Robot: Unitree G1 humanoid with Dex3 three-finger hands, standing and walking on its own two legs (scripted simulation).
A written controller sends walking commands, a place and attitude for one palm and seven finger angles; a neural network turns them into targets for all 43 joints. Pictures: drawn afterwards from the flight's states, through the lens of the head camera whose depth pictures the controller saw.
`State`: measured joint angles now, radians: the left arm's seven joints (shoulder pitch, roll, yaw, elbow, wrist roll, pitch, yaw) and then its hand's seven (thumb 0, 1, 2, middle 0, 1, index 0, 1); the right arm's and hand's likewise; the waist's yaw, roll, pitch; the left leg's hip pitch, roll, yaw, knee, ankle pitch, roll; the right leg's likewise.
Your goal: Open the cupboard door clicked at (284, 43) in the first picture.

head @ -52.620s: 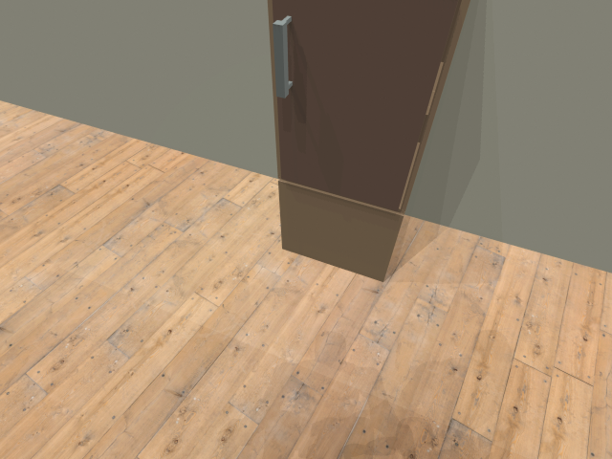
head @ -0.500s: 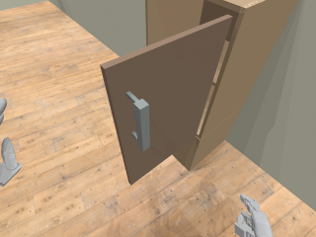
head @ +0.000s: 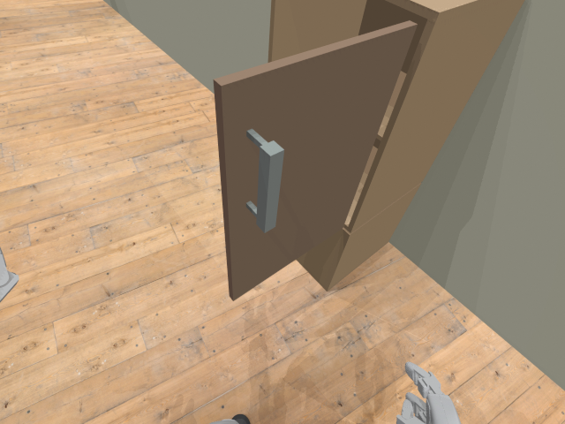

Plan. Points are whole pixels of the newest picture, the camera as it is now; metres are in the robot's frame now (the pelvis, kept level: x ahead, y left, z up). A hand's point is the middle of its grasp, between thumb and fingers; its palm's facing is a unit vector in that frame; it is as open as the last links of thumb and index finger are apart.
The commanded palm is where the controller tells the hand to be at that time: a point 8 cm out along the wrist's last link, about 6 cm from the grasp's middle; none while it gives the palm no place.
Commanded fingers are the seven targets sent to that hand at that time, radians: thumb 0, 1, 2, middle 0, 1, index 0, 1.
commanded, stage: step back with the hand held close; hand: left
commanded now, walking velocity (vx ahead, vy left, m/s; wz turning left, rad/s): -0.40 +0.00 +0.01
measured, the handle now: (260, 183) +0.45 +0.08 +0.08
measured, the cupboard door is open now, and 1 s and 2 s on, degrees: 89 89 89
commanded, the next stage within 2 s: stop stepping back and stand still in 0.08 s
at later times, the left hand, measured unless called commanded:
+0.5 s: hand (29, 373) +0.13 +0.23 +0.16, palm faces +0.32 -0.78 -0.54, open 7.4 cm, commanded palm +0.07 +0.27 +0.18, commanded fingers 0.00 0.90 0.90 -0.20 -0.30 -0.20 -0.30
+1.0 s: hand out of the picture +0.08 +0.25 +0.16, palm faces +0.38 -0.76 -0.52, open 7.4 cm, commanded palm +0.03 +0.29 +0.18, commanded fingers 0.00 0.90 0.90 -0.20 -0.30 -0.20 -0.30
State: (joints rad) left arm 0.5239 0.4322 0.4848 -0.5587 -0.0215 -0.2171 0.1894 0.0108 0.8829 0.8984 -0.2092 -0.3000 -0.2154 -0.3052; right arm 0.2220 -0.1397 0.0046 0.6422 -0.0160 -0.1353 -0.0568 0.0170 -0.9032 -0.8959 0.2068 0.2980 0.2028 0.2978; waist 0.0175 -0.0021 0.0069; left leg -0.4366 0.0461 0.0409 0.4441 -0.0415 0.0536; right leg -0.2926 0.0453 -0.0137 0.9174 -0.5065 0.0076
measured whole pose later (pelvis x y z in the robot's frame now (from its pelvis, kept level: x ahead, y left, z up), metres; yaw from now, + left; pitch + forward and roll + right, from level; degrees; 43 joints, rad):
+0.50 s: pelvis -0.08 -0.02 +0.00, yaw -3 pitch -1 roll +0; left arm 0.62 0.49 0.46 -0.53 -0.04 -0.16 0.15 0.01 0.88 0.90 -0.21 -0.30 -0.22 -0.31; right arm 0.24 -0.20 0.01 0.60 -0.01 -0.14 -0.07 0.02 -0.90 -0.90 0.20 0.30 0.20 0.30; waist -0.04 -0.04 0.03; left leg -0.30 -0.04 0.03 0.39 -0.08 0.05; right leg -0.29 0.01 -0.07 0.66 -0.46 0.00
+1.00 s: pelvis -0.12 -0.01 +0.00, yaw -1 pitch -2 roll +1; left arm 0.56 0.44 0.43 -0.46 -0.02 -0.22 0.14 0.01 0.88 0.90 -0.21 -0.30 -0.22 -0.31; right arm 0.19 -0.21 -0.01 0.61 0.00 -0.13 -0.08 0.02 -0.91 -0.90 0.20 0.30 0.20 0.30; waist -0.01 -0.02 0.03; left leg -0.19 0.04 0.06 0.53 -0.31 -0.03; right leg -0.29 -0.04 -0.08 0.56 -0.24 -0.02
